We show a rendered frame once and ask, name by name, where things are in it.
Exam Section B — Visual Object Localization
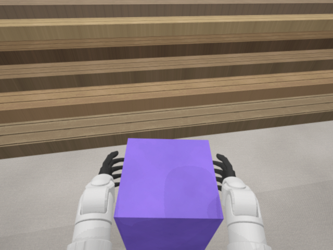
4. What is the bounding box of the robot left forearm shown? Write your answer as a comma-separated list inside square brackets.
[67, 174, 115, 250]

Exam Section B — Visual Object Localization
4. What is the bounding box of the robot left hand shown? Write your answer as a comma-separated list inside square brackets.
[99, 151, 124, 187]

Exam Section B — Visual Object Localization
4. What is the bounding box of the robot right forearm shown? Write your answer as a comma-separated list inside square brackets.
[222, 177, 272, 250]

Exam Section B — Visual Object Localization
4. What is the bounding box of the robot right hand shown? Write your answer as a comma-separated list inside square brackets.
[213, 154, 236, 191]

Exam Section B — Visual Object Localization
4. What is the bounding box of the carton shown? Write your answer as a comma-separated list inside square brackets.
[114, 138, 224, 250]

